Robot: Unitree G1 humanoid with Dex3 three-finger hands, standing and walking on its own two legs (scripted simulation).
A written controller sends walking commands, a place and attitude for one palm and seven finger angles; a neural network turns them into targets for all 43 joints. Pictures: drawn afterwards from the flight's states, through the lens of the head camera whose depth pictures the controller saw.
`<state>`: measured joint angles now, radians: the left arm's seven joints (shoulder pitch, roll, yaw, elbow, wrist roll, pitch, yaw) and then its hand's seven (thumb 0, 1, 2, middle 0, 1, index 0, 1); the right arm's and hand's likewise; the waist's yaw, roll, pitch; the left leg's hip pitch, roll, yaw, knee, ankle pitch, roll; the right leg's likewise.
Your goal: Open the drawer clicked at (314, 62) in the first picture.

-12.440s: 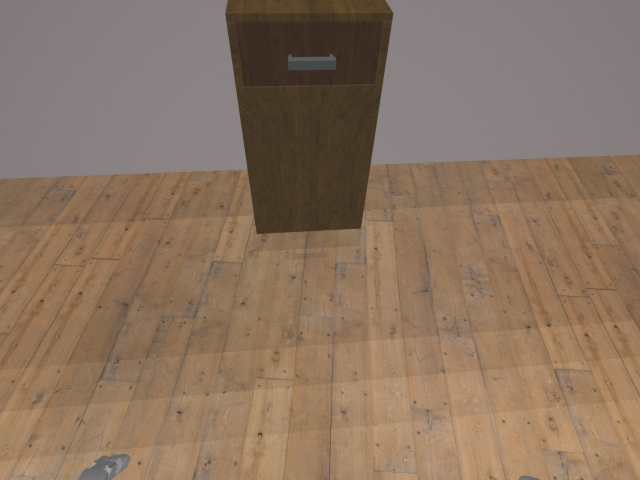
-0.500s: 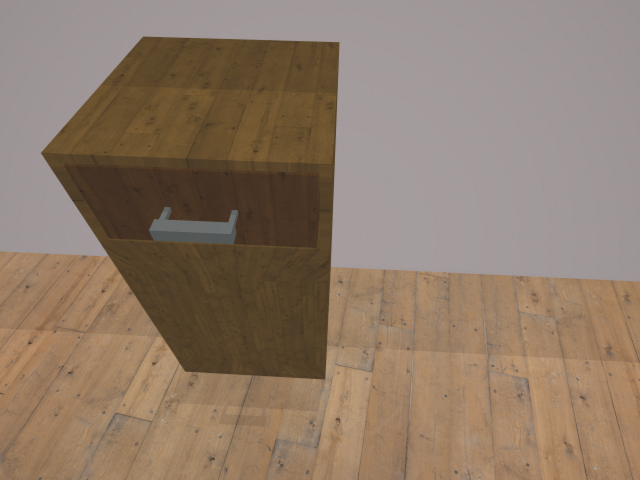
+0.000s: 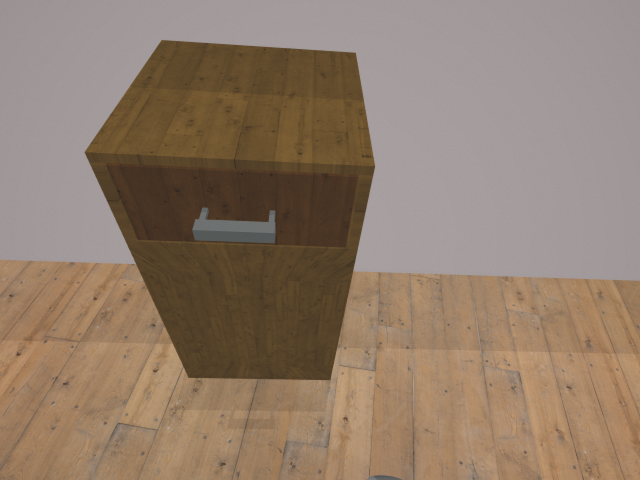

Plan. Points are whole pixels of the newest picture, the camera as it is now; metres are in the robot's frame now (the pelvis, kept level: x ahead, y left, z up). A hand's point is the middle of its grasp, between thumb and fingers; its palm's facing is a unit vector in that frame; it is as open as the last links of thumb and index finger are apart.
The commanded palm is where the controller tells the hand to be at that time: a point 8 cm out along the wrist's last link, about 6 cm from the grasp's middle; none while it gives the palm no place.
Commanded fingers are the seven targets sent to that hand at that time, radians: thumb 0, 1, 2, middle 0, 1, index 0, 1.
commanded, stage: come to a stop and stand still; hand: left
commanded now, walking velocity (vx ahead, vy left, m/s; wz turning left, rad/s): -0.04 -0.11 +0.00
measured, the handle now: (237, 222) +0.53 +0.17 -0.02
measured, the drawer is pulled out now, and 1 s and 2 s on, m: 0.00 0.00 0.00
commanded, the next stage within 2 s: look again from close up in 0.86 s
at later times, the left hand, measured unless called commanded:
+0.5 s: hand out of the picture +0.05 +0.12 -0.18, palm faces +0.07 -0.98 -0.17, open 7.2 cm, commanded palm none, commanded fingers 0.00 0.90 0.90 -0.20 -0.30 -0.20 -0.30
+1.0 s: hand out of the picture +0.00 +0.08 -0.18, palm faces +0.05 -0.99 -0.15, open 7.4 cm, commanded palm none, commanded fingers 0.00 0.90 0.90 -0.20 -0.30 -0.20 -0.30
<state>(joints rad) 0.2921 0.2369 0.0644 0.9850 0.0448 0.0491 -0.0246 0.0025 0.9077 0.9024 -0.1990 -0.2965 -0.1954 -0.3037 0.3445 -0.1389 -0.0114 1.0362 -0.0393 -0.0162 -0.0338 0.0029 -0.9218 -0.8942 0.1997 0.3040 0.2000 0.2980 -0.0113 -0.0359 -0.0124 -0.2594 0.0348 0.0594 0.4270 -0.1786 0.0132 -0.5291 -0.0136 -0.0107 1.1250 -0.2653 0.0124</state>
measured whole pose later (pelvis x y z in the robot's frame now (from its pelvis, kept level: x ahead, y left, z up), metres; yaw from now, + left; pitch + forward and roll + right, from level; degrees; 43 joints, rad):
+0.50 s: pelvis +0.02 -0.06 -0.01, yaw +1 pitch +0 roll -2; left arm 0.26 0.17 0.03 1.04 0.01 0.00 0.03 0.00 0.94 0.90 -0.20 -0.30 -0.20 -0.30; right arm 0.31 -0.12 0.00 1.10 -0.03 0.00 -0.03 0.00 -0.92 -0.90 0.19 0.30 0.19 0.30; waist -0.01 -0.01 0.00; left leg -0.25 0.03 0.06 0.54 -0.28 0.03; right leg -0.21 0.05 -0.09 0.47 -0.26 -0.05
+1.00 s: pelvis +0.04 -0.07 +0.00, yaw +1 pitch +0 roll +0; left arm 0.36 0.11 -0.03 1.12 0.01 -0.03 0.03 0.00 0.91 0.90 -0.20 -0.30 -0.20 -0.30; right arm 0.28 -0.14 0.01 1.12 -0.02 0.00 -0.04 0.01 -0.93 -0.89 0.20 0.30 0.20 0.30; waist 0.01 0.00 0.01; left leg -0.16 0.01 0.07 0.41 -0.25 0.01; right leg -0.14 0.03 -0.07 0.42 -0.28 -0.05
